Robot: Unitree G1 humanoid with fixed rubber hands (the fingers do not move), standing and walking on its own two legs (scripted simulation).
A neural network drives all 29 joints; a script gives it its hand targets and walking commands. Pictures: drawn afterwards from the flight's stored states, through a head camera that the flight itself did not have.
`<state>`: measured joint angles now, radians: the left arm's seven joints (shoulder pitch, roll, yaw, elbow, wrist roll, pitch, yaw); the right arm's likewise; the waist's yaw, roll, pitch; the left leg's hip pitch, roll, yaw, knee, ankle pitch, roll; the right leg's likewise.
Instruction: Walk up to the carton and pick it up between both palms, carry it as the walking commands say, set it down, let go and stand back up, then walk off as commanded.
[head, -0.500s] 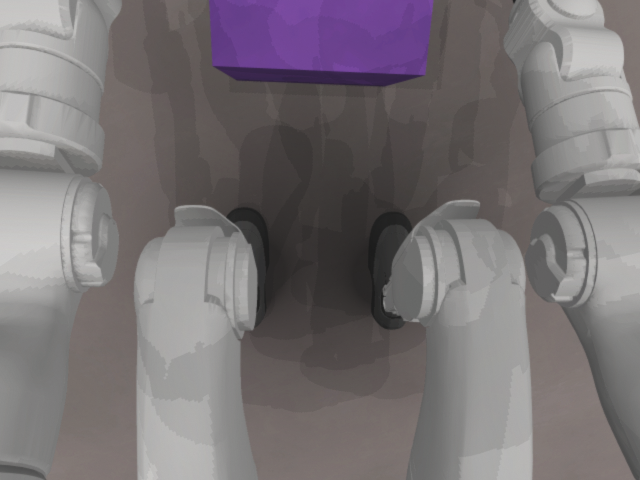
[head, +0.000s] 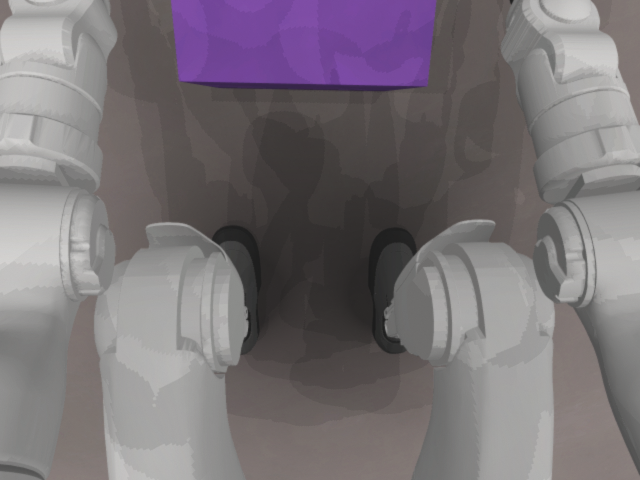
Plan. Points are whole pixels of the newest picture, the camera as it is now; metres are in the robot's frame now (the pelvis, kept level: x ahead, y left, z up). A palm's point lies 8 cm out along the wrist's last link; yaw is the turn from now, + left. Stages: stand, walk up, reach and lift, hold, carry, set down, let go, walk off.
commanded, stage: reach and lift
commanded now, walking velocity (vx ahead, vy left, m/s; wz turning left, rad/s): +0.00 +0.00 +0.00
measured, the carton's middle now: out of the picture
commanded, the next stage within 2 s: none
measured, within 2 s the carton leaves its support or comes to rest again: leaves its support in 1.44 s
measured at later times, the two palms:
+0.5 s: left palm out of the picture +0.54 +0.19 -0.18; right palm out of the picture +0.54 -0.13 -0.18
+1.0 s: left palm out of the picture +0.54 +0.19 -0.19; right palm out of the picture +0.54 -0.12 -0.18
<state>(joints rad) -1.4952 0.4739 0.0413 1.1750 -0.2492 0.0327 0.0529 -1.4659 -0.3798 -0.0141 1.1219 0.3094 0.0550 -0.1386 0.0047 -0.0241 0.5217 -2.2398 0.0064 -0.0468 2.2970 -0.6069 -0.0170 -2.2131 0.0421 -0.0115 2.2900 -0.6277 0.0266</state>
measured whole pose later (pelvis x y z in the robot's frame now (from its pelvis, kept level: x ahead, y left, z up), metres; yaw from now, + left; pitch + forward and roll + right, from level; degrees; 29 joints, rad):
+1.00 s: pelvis +0.00 +0.00 +0.00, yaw +0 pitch +31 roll -2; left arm -1.57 0.39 0.02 1.26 -0.20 0.07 0.06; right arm -1.56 -0.27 -0.10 1.25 0.21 0.06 -0.15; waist 0.01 -0.03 0.50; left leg -2.25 0.01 -0.04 2.30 -0.59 -0.01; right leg -2.22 0.05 0.00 2.30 -0.61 0.04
